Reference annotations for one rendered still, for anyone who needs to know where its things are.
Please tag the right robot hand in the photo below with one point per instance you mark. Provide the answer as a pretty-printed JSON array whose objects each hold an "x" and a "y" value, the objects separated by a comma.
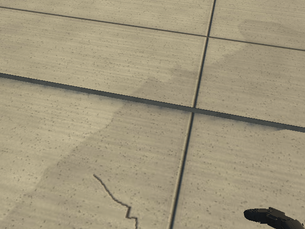
[{"x": 273, "y": 218}]

